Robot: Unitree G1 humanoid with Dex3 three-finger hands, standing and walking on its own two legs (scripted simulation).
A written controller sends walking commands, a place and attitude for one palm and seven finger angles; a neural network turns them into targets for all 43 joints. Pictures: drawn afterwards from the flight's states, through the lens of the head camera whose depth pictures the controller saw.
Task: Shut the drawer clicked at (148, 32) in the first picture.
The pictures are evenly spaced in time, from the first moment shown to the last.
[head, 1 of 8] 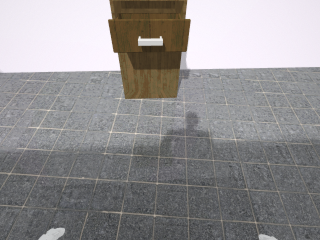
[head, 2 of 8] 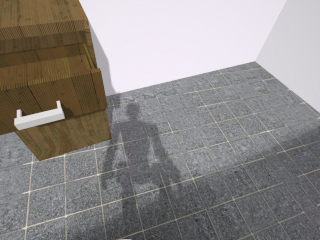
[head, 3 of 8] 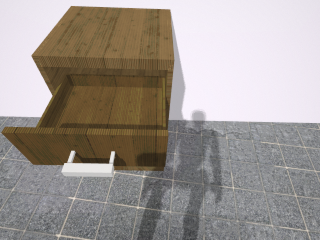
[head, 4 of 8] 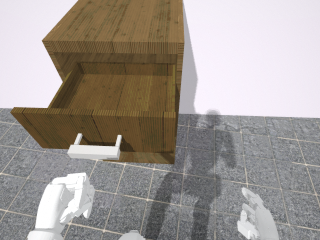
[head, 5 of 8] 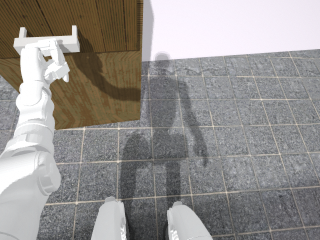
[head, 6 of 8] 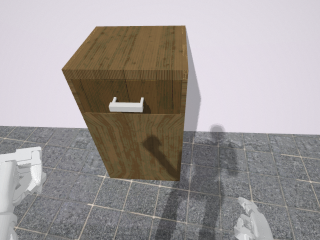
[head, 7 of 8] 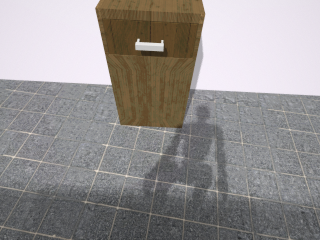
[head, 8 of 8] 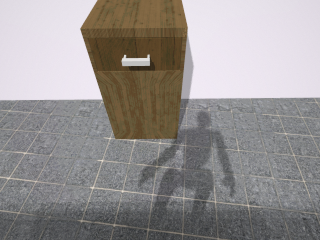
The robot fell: no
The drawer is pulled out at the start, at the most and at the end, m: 0.29 0.29 0.00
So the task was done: yes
